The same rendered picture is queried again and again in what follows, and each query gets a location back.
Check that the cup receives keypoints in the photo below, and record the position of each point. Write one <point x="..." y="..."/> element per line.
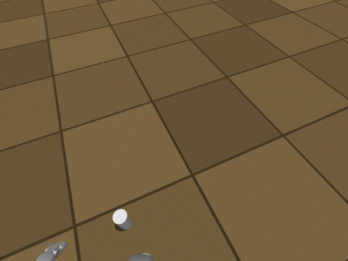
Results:
<point x="121" y="218"/>

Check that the left robot hand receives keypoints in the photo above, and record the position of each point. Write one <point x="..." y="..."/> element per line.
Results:
<point x="52" y="251"/>

